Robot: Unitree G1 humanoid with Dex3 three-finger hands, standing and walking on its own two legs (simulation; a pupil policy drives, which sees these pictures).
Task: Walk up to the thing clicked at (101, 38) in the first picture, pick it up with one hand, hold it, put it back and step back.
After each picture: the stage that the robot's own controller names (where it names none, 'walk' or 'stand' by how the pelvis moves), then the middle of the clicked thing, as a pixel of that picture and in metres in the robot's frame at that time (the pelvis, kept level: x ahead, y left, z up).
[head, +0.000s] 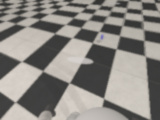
stand; (102, 37) +1.91 -0.22 -0.72
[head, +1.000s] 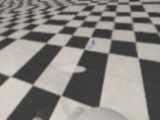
walk; (93, 42) +1.79 +0.13 -0.71
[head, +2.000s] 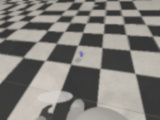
walk; (81, 54) +1.21 +0.30 -0.72
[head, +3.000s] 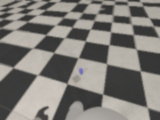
walk; (81, 71) +0.78 +0.22 -0.71
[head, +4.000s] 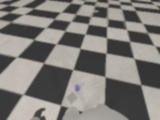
walk; (77, 88) +0.48 +0.14 -0.71
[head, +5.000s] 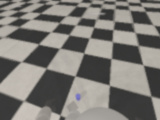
stand; (78, 97) +0.36 +0.16 -0.70
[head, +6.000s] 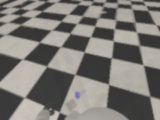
stand; (77, 95) +0.37 +0.17 -0.71
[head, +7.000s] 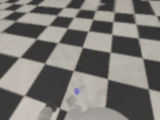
stand; (76, 91) +0.37 +0.19 -0.71
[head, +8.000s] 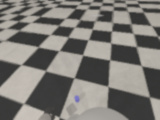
stand; (77, 99) +0.35 +0.19 -0.73
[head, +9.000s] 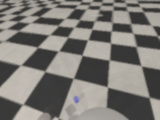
stand; (76, 99) +0.34 +0.20 -0.73
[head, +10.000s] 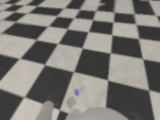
go down; (76, 92) +0.36 +0.19 -0.71
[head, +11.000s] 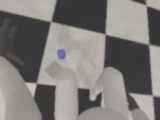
go down; (61, 54) +0.45 +0.19 -0.30
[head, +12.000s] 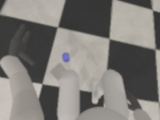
close in; (66, 57) +0.45 +0.18 -0.32
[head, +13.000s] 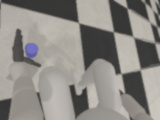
close in; (31, 51) +0.45 +0.24 -0.24
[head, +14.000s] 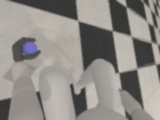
close; (29, 49) +0.44 +0.24 -0.24
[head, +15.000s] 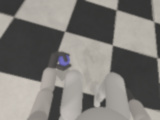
lift; (64, 61) +0.36 +0.22 -0.09
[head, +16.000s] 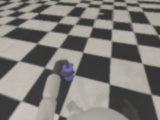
hold; (68, 72) +0.33 +0.17 +0.04
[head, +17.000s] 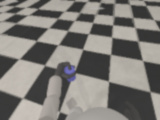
hold; (70, 73) +0.33 +0.17 +0.00
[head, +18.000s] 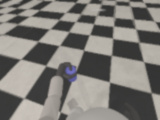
crouch; (71, 74) +0.33 +0.16 +0.00
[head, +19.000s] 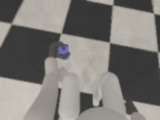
crouch; (64, 53) +0.46 +0.17 -0.11
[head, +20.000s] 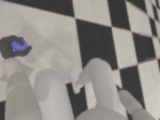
lower; (21, 48) +0.45 +0.26 -0.24
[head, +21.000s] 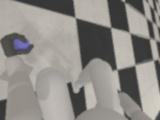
lower; (22, 46) +0.46 +0.26 -0.25
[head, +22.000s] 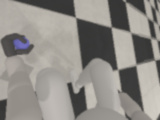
lower; (22, 46) +0.46 +0.26 -0.25
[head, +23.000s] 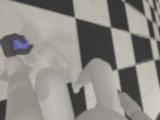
lower; (22, 46) +0.46 +0.26 -0.25
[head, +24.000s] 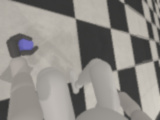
draw back; (26, 47) +0.45 +0.24 -0.25
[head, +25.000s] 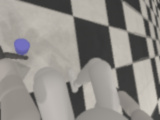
withdraw; (22, 47) +0.45 +0.25 -0.25
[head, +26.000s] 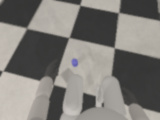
walk; (74, 63) +0.47 +0.16 -0.39
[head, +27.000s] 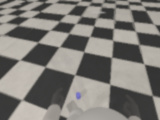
stand; (78, 95) +0.38 +0.14 -0.66
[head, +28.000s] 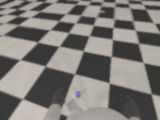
stand; (78, 94) +0.39 +0.15 -0.67
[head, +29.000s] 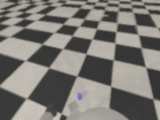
stand; (79, 96) +0.39 +0.15 -0.71
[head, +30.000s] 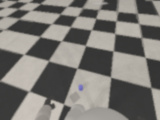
walk; (80, 87) +0.42 +0.14 -0.71
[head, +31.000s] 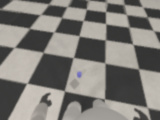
walk; (79, 74) +0.57 +0.12 -0.71
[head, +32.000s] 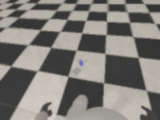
walk; (80, 62) +0.84 +0.25 -0.69
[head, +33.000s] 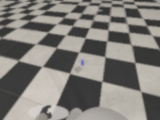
stand; (82, 62) +1.02 +0.19 -0.71
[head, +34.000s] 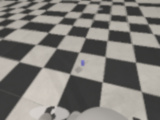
stand; (82, 62) +1.00 +0.19 -0.73
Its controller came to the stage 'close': yes
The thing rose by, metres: 0.71
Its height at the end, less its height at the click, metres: +0.00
